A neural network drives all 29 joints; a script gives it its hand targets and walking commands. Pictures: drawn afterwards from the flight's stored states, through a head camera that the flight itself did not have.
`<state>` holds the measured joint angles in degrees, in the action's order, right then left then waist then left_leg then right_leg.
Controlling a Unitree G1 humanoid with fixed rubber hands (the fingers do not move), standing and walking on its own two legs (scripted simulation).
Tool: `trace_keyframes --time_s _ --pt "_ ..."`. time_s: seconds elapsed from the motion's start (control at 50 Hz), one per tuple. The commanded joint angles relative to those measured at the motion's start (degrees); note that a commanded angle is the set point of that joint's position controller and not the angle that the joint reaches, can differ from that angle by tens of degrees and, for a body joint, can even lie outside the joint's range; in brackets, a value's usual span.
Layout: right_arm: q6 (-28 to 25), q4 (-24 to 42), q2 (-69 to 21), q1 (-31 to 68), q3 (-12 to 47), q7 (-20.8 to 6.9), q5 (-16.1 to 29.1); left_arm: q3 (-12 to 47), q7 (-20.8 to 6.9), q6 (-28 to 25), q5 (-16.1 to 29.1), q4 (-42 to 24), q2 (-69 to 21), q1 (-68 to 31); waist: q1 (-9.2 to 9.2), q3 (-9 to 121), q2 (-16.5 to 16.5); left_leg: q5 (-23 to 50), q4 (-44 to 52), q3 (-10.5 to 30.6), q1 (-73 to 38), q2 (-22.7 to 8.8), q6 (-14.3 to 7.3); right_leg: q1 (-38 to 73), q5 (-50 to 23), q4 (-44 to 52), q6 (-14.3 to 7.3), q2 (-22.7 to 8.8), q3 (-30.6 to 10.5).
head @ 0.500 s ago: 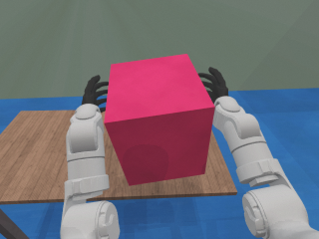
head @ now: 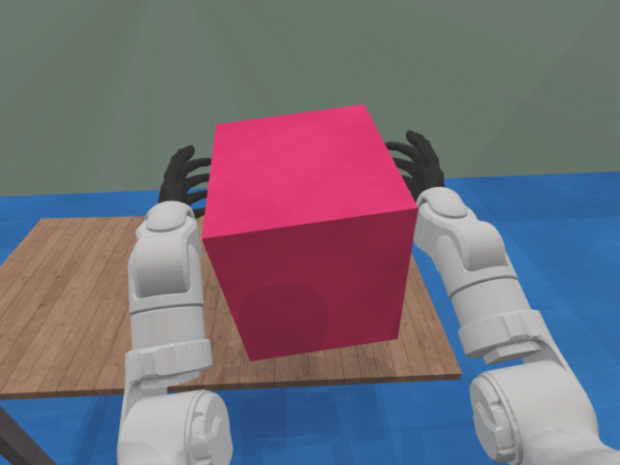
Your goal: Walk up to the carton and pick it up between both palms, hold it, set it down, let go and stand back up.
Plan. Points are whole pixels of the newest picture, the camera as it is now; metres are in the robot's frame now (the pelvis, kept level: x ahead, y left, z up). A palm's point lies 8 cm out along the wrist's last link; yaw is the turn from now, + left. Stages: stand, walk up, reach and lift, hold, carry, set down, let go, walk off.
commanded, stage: hold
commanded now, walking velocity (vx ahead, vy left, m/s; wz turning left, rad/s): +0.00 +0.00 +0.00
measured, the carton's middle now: (307, 232) +0.39 -0.01 +0.16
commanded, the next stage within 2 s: none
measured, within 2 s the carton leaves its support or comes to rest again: neither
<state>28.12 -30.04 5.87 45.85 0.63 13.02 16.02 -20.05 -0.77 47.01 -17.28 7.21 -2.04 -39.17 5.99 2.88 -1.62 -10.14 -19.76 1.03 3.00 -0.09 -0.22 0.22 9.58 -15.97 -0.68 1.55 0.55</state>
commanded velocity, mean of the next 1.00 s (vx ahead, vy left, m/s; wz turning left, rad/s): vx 0.00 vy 0.00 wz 0.00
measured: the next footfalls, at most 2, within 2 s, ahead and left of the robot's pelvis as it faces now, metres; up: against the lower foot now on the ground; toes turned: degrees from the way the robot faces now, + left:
none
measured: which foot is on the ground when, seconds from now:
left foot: down 0.00-1.00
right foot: down 0.00-1.00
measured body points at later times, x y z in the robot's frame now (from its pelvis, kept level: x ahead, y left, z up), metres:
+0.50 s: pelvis +0.00 +0.00 +0.00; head -0.07 +0.02 +0.44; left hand +0.38 +0.15 +0.23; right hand +0.38 -0.15 +0.24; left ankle +0.02 +0.11 -0.75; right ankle +0.00 -0.11 -0.75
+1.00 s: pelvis +0.00 +0.00 +0.00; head -0.07 +0.02 +0.44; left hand +0.38 +0.15 +0.23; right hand +0.38 -0.15 +0.24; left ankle +0.02 +0.11 -0.75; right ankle +0.00 -0.11 -0.75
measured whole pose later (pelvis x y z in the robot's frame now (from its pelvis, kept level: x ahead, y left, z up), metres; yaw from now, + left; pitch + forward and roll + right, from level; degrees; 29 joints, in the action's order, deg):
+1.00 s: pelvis +0.00 +0.00 +0.00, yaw +0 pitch -6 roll -1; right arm 27.9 -31.9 6.0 46.8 0.4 12.9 16.1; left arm -20.0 -0.4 46.6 -17.0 9.4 -1.6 -40.2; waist 6.0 3.6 -1.7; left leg -10.0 -19.8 1.3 3.7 0.0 -0.3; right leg -0.5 9.4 -16.0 -0.7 1.6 0.4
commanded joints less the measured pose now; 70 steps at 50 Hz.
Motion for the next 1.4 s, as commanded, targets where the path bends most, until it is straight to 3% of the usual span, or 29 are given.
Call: trace_keyframes --time_s 0.0,0.14,0.58,1.38 --pt "-2.76 16.69 -37.88 45.48 17.8 -5.39 5.99 30.79 -7.77 -4.72 10.98 -5.51 -30.29 -44.6 0.02 19.99 3.28 13.22 1.37 -0.83 -6.64 1.97 1.87 1.57 -12.46 0.97 3.41 2.06 1.05" --pt "-2.72 13.94 -38.07 45.75 16.89 -5.56 5.55 29.72 -7.84 -4.9 10.59 -3.52 -30.26 -45.11 0.01 18.97 3.12 10.88 2.12 -0.97 -5.57 1.93 1.57 1.33 -10.9 1.24 3.36 1.93 0.92" --pt "-2.6 13.54 -38.28 46.02 16.67 -5.4 6.03 29.28 -7.58 -5.21 10.9 -2.6 -29.97 -45.94 0.21 19.11 2.91 10.8 1.87 -0.78 -5.33 2.02 1.46 1.1 -11.2 1.22 3.62 1.85 0.81" --pt "-2.34 16.98 -38.45 45.73 18.01 -4.93 6.66 30.37 -7.85 -4.9 11.34 -4.67 -29.91 -44.57 0.35 20.67 2.67 13.29 1.08 -0.58 -6.09 2.22 1.55 2.49 -14.87 0.88 3.89 1.87 0.72"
